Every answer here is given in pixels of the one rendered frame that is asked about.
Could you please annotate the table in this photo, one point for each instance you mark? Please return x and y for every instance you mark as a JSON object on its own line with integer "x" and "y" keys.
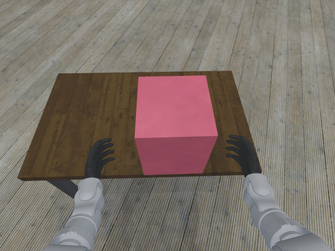
{"x": 86, "y": 107}

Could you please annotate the carton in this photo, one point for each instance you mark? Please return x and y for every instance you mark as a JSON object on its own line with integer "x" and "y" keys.
{"x": 175, "y": 128}

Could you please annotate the robot right hand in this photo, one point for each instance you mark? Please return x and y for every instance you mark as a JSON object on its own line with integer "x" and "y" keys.
{"x": 247, "y": 158}

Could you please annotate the robot left hand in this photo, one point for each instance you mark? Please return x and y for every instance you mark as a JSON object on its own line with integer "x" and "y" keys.
{"x": 95, "y": 162}

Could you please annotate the robot right forearm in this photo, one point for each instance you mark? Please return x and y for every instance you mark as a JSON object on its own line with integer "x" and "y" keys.
{"x": 272, "y": 222}

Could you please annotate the robot right upper arm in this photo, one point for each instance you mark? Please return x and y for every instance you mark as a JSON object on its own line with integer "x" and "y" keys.
{"x": 307, "y": 242}

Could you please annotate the robot left forearm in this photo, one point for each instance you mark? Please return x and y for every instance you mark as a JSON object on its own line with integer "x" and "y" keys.
{"x": 83, "y": 224}

